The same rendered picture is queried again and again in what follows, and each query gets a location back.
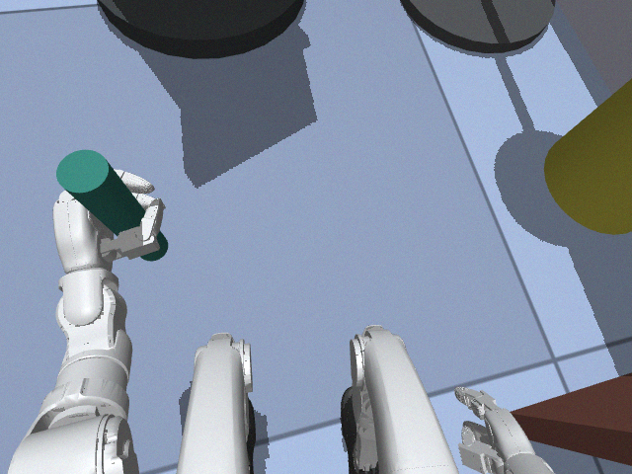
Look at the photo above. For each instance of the left robot arm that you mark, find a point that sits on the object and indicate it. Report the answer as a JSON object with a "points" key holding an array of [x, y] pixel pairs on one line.
{"points": [[82, 423]]}

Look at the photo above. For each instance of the left robot hand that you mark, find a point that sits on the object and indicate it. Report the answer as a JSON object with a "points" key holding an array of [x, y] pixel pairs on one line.
{"points": [[83, 241]]}

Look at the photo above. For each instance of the right robot arm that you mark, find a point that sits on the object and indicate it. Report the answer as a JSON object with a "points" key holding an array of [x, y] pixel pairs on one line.
{"points": [[527, 463]]}

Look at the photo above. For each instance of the right robot hand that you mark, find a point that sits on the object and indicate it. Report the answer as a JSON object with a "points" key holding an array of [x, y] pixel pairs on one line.
{"points": [[486, 449]]}

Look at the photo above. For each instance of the can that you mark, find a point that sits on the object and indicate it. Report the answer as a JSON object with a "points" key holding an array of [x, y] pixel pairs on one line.
{"points": [[88, 177]]}

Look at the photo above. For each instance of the right robot foot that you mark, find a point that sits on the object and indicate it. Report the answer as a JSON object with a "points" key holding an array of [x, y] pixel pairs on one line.
{"points": [[349, 433]]}

